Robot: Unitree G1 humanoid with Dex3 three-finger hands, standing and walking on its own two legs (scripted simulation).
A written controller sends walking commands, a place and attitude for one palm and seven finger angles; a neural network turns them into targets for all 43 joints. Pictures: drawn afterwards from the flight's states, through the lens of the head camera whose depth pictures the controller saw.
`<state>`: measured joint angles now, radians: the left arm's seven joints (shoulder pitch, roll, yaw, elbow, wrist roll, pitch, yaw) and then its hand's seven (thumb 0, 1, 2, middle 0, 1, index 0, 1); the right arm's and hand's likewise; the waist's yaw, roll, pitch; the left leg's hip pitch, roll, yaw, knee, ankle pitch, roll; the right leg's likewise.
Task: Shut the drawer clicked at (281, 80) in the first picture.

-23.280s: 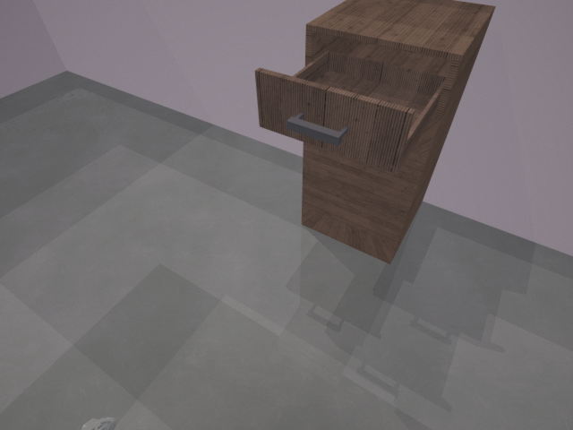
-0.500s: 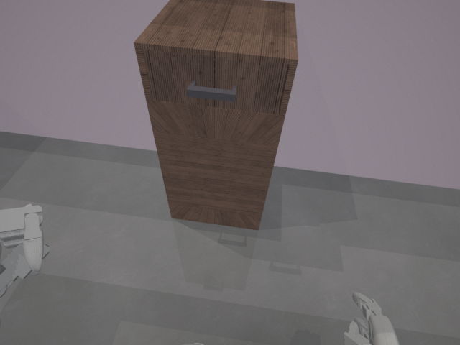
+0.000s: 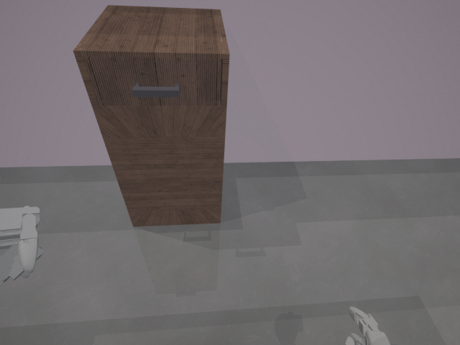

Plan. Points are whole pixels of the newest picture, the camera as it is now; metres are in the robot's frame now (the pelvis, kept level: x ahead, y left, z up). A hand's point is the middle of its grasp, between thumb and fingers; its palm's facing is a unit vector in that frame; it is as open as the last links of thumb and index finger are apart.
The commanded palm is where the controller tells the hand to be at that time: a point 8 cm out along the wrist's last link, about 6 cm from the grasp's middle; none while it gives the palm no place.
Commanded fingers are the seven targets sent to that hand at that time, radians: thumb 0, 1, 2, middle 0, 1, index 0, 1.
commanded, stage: stop stepping back and stand still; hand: left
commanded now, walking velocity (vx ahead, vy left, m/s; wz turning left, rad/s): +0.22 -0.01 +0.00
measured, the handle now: (157, 88) +0.82 +0.24 +0.04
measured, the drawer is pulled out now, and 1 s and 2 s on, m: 0.00 0.00 0.00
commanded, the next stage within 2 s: let the arm hang, fingers relaxed in 0.94 s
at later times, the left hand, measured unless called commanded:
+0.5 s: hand out of the picture +0.15 +0.28 +0.19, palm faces +0.35 -0.81 -0.47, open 3.3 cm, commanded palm +0.12 +0.32 +0.19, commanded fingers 0.00 0.90 0.90 -1.40 -1.60 -1.40 -1.60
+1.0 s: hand out of the picture +0.16 +0.31 +0.17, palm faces +0.33 -0.80 -0.51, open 3.3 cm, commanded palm +0.11 +0.34 +0.19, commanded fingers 0.00 0.90 0.90 -1.40 -1.60 -1.40 -1.60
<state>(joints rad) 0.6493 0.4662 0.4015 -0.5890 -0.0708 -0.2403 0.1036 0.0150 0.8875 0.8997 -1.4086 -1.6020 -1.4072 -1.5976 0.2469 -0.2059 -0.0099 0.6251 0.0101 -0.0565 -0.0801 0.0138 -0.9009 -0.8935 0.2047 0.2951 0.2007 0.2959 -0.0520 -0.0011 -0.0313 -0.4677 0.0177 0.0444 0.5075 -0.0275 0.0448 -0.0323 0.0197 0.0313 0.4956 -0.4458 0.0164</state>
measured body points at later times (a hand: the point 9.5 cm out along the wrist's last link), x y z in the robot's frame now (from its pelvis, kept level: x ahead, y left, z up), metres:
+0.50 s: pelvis -0.02 +0.05 +0.01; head -0.03 +0.05 +0.46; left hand +0.13 +0.32 +0.22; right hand +0.14 -0.17 -0.07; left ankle +0.03 +0.13 -0.69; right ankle -0.05 -0.07 -0.72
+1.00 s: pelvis -0.03 +0.06 +0.02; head +0.00 +0.07 +0.47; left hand +0.14 +0.35 +0.20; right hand +0.14 -0.17 -0.07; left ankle +0.02 +0.17 -0.72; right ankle -0.05 -0.07 -0.72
